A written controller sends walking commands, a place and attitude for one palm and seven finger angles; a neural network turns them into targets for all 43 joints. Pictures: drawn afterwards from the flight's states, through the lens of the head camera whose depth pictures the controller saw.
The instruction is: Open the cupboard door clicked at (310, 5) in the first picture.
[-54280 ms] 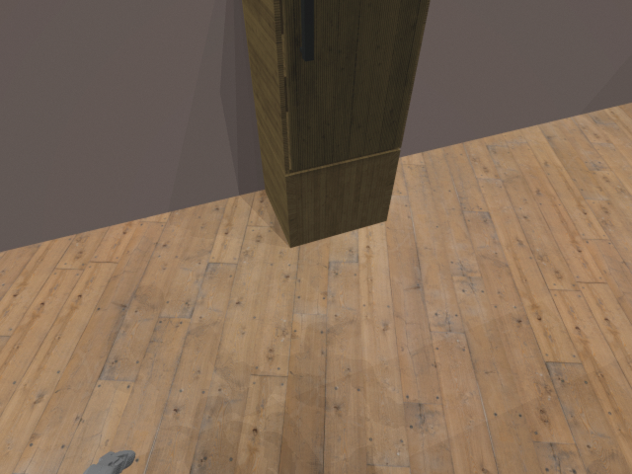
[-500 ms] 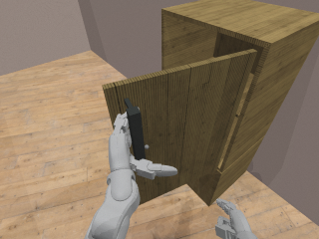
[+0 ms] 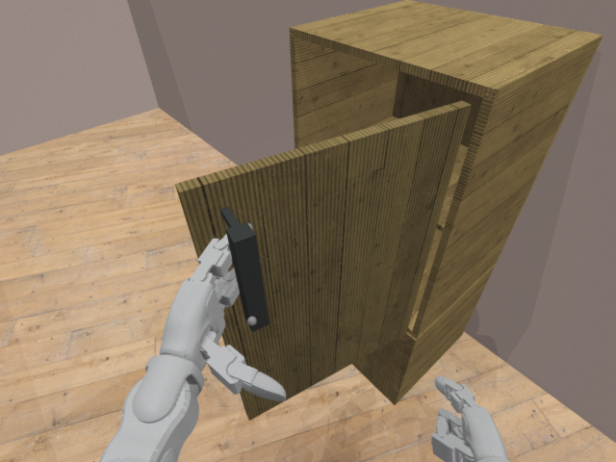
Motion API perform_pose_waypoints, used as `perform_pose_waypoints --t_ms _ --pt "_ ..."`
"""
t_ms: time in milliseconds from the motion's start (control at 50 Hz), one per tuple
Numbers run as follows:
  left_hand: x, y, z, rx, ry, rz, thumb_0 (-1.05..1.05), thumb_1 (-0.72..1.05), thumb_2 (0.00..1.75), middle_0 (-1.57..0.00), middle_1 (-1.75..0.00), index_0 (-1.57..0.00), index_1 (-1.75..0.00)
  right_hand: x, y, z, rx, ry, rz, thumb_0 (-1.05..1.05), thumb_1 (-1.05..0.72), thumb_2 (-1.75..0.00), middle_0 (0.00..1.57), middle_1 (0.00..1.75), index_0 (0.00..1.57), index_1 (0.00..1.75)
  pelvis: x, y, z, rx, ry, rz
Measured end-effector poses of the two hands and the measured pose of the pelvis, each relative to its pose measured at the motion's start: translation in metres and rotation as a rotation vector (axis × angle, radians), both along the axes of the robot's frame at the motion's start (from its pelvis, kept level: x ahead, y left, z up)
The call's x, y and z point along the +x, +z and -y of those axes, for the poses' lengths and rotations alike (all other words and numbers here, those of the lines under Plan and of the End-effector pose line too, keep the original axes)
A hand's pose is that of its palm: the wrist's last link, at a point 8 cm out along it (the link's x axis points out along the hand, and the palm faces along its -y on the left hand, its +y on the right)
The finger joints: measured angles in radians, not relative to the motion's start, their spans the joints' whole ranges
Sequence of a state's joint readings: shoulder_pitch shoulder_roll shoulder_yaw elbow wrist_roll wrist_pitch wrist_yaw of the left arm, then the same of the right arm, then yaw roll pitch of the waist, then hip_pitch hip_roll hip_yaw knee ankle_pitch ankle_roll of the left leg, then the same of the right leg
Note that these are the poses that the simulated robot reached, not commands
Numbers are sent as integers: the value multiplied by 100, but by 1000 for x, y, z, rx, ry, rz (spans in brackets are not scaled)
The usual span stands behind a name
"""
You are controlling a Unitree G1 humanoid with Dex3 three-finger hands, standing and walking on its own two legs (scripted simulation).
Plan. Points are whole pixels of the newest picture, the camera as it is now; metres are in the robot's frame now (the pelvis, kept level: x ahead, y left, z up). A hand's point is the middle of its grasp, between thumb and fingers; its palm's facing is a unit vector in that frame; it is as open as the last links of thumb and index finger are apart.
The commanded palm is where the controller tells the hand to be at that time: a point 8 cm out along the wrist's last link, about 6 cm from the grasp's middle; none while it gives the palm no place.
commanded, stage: slide the hand sideways off the handle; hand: left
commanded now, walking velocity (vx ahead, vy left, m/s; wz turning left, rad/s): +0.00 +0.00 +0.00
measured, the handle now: (243, 270) +0.31 +0.11 +0.14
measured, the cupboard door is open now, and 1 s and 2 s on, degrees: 78 78 78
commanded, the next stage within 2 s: draw the hand back to the body in 0.74 s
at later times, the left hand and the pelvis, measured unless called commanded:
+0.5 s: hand (200, 352) +0.20 +0.13 +0.13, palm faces -0.01 -0.99 -0.11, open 16.2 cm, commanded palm +0.15 +0.20 +0.14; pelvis +0.03 -0.03 +0.00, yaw +1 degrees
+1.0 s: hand (153, 359) +0.18 +0.18 +0.13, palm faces -0.02 -0.99 -0.11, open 16.3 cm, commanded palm +0.14 +0.23 +0.14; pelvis +0.01 -0.01 +0.00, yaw +1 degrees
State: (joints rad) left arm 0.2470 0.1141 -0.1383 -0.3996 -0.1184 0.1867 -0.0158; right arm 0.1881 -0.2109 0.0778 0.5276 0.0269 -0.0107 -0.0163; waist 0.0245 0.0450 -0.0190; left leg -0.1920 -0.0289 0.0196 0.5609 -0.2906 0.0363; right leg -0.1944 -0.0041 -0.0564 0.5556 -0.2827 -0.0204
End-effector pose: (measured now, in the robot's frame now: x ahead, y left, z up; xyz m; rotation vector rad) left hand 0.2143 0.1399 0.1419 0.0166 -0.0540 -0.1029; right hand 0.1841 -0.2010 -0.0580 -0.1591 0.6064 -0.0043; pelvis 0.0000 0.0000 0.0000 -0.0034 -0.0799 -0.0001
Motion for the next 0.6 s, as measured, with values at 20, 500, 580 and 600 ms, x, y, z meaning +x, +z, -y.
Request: perform_pose_waypoints --t_ms 20,500,580,600 --pt "-1 0 -1 5 2 -2 -1 -50 30 -17 -36 -14 -34 1 0 1 1 -2 0 1 -91 -90 20 30 20 30 2 0 1 0 -2 -2" --pt "-39 -4 -47 94 97 -49 -1 -50 30 -20 -32 -17 -31 22 -5 47 -21 -38 57 1 -91 -90 20 30 20 30 28 -2 30 -4 10 -43" --pt "-48 -4 -59 101 116 -33 -1 -50 30 -18 -31 -16 -30 22 -4 51 -32 -39 84 1 -91 -90 20 30 20 30 25 -2 31 -8 17 -45" --pt "-50 -4 -62 104 119 -31 -1 -50 30 -18 -31 -16 -30 22 -4 52 -34 -39 90 1 -91 -90 20 30 20 30 24 -3 31 -9 18 -45"
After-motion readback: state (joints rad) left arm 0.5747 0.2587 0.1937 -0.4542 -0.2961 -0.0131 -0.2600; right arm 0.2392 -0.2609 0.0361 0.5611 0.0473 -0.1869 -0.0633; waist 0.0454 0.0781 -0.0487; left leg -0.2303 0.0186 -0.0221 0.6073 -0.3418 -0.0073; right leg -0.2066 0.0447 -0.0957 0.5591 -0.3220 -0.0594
